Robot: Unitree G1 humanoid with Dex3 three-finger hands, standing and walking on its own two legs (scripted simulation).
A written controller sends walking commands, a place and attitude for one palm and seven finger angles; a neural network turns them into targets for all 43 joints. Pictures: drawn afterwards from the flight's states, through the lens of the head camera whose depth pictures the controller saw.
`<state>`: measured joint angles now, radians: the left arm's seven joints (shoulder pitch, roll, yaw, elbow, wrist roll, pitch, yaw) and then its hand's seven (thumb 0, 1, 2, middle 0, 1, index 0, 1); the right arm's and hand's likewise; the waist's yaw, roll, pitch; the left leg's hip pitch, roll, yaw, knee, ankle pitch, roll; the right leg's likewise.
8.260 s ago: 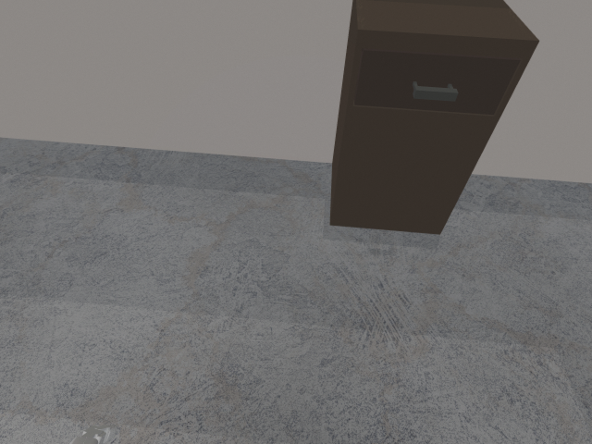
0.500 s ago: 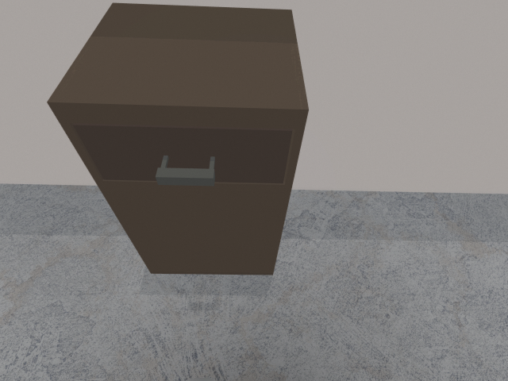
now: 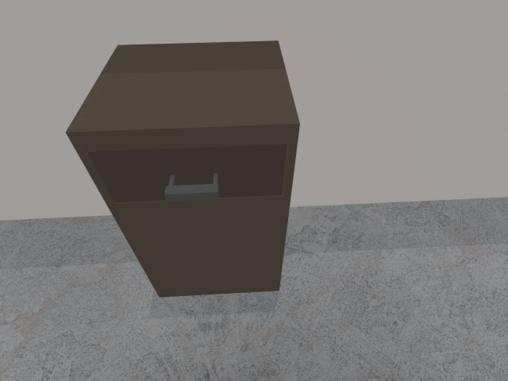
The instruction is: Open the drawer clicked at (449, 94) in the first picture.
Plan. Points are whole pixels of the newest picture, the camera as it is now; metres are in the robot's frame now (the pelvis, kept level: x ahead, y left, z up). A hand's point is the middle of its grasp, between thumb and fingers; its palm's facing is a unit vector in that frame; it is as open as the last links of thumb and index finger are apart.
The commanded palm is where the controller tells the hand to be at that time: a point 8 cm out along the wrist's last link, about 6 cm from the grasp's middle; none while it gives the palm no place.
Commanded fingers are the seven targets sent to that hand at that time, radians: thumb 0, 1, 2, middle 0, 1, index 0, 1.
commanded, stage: come to a stop and stand still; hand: left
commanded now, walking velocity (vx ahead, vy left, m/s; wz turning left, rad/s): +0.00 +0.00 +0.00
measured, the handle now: (193, 185) +0.56 +0.18 -0.07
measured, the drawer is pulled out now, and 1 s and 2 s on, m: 0.00 0.00 0.00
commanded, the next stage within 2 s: look again from close up in 0.44 s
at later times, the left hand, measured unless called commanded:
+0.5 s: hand out of the picture -0.04 +0.12 -0.18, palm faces +0.04 -0.99 -0.14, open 7.4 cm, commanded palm none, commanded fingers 0.00 0.90 0.90 -0.20 -0.30 -0.20 -0.30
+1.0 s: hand out of the picture +0.02 +0.17 -0.18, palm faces +0.05 -0.98 -0.20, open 7.4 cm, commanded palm none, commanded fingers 0.00 0.90 0.90 -0.20 -0.30 -0.20 -0.30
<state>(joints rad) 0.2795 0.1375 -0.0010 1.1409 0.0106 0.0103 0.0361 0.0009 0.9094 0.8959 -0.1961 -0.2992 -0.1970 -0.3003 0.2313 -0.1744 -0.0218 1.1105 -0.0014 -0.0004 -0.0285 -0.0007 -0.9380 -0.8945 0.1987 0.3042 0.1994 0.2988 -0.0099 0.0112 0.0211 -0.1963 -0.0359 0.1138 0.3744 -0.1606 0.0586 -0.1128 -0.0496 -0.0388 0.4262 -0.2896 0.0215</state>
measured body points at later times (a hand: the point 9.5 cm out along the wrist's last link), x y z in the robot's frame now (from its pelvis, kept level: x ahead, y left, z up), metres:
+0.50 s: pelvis -0.01 -0.03 +0.00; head -0.01 -0.03 +0.45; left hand -0.04 +0.17 -0.17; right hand -0.07 -0.22 -0.16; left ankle +0.03 +0.08 -0.74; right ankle -0.04 -0.13 -0.74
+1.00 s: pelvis -0.01 +0.00 -0.01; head -0.02 +0.01 +0.44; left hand +0.02 +0.23 -0.17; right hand +0.05 -0.24 -0.15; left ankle +0.03 +0.08 -0.74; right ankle -0.04 -0.13 -0.74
